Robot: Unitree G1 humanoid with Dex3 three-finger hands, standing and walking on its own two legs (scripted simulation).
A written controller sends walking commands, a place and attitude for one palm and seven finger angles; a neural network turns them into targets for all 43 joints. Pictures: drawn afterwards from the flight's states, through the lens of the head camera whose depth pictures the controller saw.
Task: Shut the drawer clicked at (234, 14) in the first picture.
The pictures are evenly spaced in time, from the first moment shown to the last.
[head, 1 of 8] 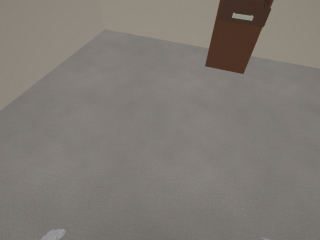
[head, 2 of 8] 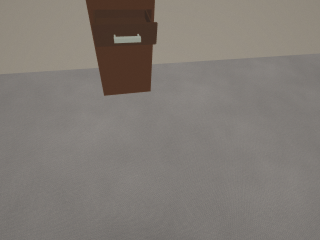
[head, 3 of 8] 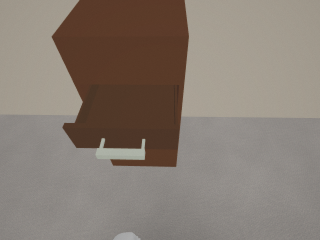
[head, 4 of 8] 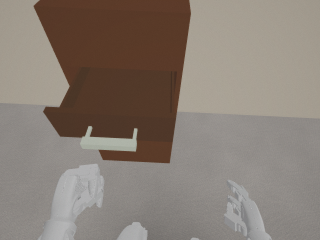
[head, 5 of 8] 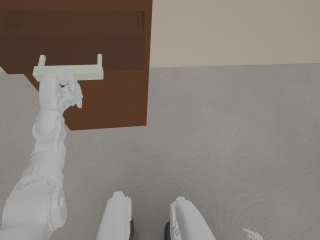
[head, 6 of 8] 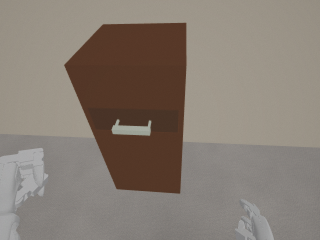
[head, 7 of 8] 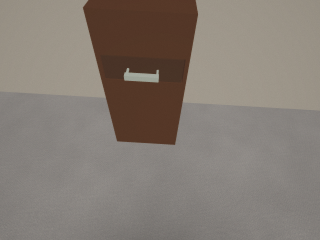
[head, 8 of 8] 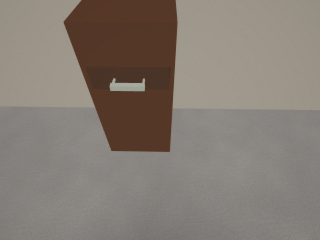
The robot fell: no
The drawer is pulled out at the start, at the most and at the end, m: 0.21 0.21 0.00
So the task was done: yes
